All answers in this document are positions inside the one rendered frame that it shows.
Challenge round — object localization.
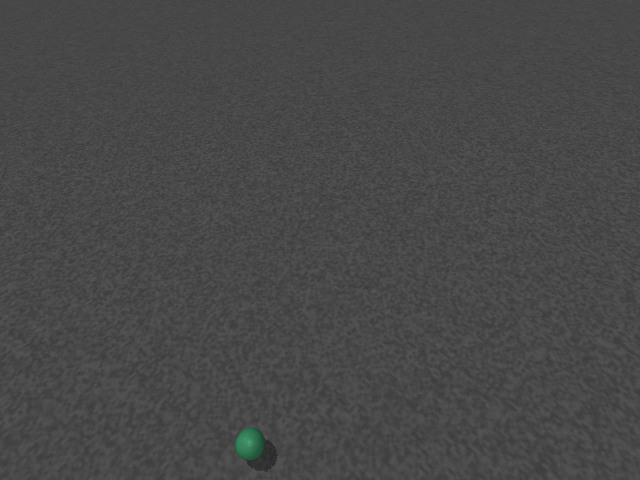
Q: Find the ball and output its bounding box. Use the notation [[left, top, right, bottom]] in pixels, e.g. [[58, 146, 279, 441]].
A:
[[235, 428, 265, 461]]

